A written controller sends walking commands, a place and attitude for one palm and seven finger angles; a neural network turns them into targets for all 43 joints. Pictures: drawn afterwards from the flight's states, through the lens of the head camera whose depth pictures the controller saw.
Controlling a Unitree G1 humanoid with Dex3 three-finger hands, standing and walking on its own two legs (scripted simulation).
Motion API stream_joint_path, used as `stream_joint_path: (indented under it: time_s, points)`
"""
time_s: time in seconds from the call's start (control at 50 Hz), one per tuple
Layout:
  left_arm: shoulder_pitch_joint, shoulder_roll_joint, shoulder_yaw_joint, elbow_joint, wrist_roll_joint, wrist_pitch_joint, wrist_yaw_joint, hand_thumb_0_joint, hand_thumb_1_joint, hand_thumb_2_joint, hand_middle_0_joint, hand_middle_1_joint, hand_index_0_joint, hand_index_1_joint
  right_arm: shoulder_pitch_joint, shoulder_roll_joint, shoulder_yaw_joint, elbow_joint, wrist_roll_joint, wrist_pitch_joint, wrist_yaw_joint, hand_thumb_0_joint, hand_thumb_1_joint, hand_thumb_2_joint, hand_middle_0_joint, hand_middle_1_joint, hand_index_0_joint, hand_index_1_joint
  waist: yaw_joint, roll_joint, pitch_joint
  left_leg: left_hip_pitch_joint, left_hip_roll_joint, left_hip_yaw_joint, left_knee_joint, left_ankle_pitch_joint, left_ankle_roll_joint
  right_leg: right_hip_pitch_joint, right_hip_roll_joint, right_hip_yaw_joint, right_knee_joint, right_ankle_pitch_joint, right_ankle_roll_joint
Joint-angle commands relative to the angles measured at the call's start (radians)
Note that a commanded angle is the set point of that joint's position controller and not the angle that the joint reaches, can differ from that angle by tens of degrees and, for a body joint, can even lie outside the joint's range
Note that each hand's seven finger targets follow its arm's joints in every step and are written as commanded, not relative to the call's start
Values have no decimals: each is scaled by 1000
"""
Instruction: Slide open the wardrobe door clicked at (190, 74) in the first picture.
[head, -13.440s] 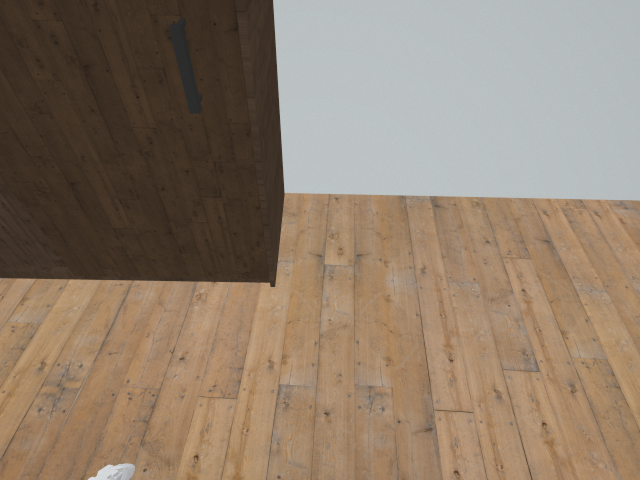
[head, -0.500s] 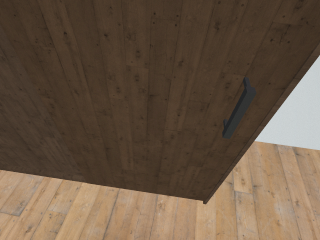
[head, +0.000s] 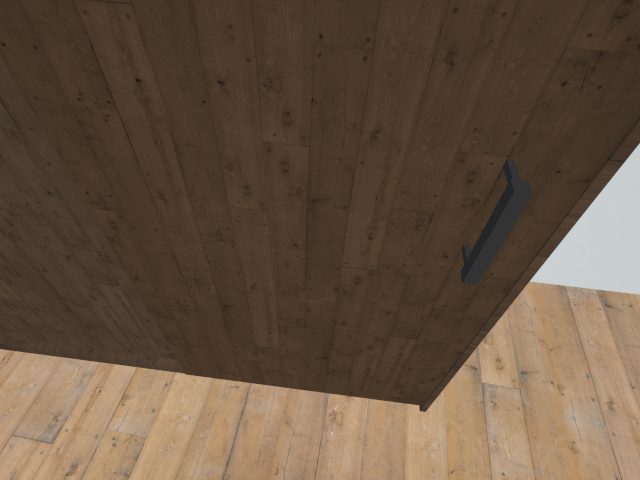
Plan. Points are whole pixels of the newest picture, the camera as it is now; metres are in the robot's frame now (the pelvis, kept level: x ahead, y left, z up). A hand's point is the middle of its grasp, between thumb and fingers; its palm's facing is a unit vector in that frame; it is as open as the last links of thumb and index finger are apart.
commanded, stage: look again from close up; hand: right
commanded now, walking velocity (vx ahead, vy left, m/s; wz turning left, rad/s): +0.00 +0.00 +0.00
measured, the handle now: (488, 226) +0.43 -0.20 +0.09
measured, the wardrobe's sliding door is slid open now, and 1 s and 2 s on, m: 0.00 0.00 0.00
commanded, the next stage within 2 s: raise the hand with hooked fingers in 0.82 s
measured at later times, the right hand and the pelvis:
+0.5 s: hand out of the picture +0.01 -0.17 -0.17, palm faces +0.03 +0.98 -0.20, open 7.3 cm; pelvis +0.00 +0.00 +0.00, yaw +0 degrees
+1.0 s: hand out of the picture +0.07 -0.19 -0.13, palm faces +0.20 +0.96 -0.21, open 7.3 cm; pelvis -0.01 +0.00 +0.00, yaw +0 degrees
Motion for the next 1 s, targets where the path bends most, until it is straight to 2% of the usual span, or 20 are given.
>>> stream_joint_path:
  time_s: [0.0, 0.14, 0.36, 0.46, 0.5, 0.56, 0.64, 0.66, 0.78, 0.88, 0.9, 0.92, 0.94, 0.96, 0.98]
  points:
    - [69, 95, 20, -19, -5, -7, 2, 0, 900, 900, -200, -300, -200, -300, 37, -123, -18, -32, -1, -16, -9, 0, -900, -900, 200, 300, 200, 300, 2, 25, -2, 60, 111, -123, -79, 226, 30, -95, -82, 69, -78, 154, -29]
    - [78, 84, 20, -14, -6, -6, 2, 0, 900, 900, -200, -300, -200, -300, 53, -116, -17, -24, -3, -17, -8, 0, -900, -900, 200, 300, 200, 300, 2, 36, -6, 64, 108, -125, -96, 198, 29, -94, -81, 66, -80, 136, -29]
    - [90, 82, 18, -4, -6, -9, 3, 0, 900, 900, -200, -300, -200, -300, 66, -107, -16, -16, -2, -16, -8, 0, -900, -900, 200, 300, 200, 300, -3, 15, 15, 54, 105, -117, -97, 170, 28, -112, -85, 69, -85, 132, -30]
    - [101, 78, 18, -2, -6, -11, 4, 0, 900, 900, -200, -300, -200, -300, 67, -104, -19, -19, -3, -16, -9, 0, -900, -900, 200, 300, 200, 300, -3, 34, 11, 65, 104, -115, -90, 180, 29, -119, -86, 75, -87, 139, -31]
    - [100, 78, 19, -1, -5, -13, 5, 0, 900, 900, -200, -300, -200, -300, 68, -106, -19, -16, -2, -16, -9, 0, -900, -900, 200, 300, 200, 300, -6, 12, 6, 63, 104, -114, -85, 185, 30, -114, -88, 73, -87, 148, -32]
    - [104, 72, 19, 2, -5, -11, 5, 0, 900, 900, -200, -300, -200, -300, 67, -99, -18, -18, -2, -13, -9, 0, -900, -900, 200, 300, 200, 300, -6, 12, 35, 49, 100, -113, -88, 157, 28, -131, -87, 76, -92, 129, -33]
    - [111, 65, 19, 1, -5, -9, 5, 0, 900, 900, -200, -300, -200, -300, 70, -96, -19, -19, -3, -13, -9, 0, -900, -900, 200, 300, 200, 300, -4, 33, 21, 49, 97, -120, -90, 154, 29, -118, -88, 74, -90, 125, -34]
    - [111, 73, 19, 2, -5, -10, 5, 0, 900, 900, -200, -300, -200, -300, 66, -98, -19, -19, -2, -13, -9, 0, -900, -900, 200, 300, 200, 300, -4, 18, 25, 47, 98, -120, -89, 152, 28, -125, -88, 74, -90, 124, -34]
    - [113, 76, 20, 0, -5, -13, 5, 0, 900, 900, -200, -300, -200, -300, 63, -104, -23, -23, -3, -15, -9, 0, -900, -900, 200, 300, 200, 300, -5, 21, 12, 61, 100, -116, -80, 166, 29, -126, -89, 76, -92, 139, -34]
    - [108, 73, 20, 3, -5, -11, 5, 0, 900, 900, -200, -300, -200, -300, 65, -105, -22, -20, -3, -14, -8, 0, -900, -900, 200, 300, 200, 300, -8, 26, 27, 52, 103, -117, -87, 153, 28, -135, -85, 74, -89, 125, -34]
    - [-11, 101, 29, -62, -15, -20, -7, 0, 900, 900, -200, -300, -200, -300, 181, -109, -18, 36, -7, -27, -49, 0, -900, -900, 200, 300, 200, 300, -48, 0, -12, 67, 171, -142, -20, 605, 7, -167, -101, 17, 124, 206, -8]
    - [-26, 265, 43, -427, -71, -176, 39, 0, 900, 900, -200, -300, -200, -300, -610, -347, -153, -1506, 203, -254, -35, 0, -877, -890, 202, 315, 202, 315, 59, -181, -503, 203, 68, -121, 14, 406, 19, 24, 39, 73, -4, 286, -28]
    - [-87, 176, 16, -388, -65, -255, 69, 0, 900, 900, -200, -300, -200, -300, -400, -425, -234, -1454, 149, -238, -97, 0, -853, -880, 203, 330, 203, 330, -3, -275, -418, 159, 24, -121, 58, 236, 30, 51, 27, 25, 7, 294, -21]
    - [-90, 138, 24, -434, -54, -297, 60, 0, 900, 900, -200, -300, -200, -300, 101, -60, -14, -1197, 140, -107, -87, 0, -830, -870, 205, 345, 205, 345, -18, -215, -295, 80, 19, -29, 57, 95, 28, -76, 10, 65, -25, 334, -13]
    - [-78, 160, 24, -396, -70, -308, 58, 0, 900, 900, -200, -300, -200, -300, 115, 8, -16, -1076, 179, -75, -85, 0, -807, -860, 207, 360, 207, 360, 14, -27, -136, -17, 21, 12, 35, 63, 4, -158, 9, 82, 15, 238, -12]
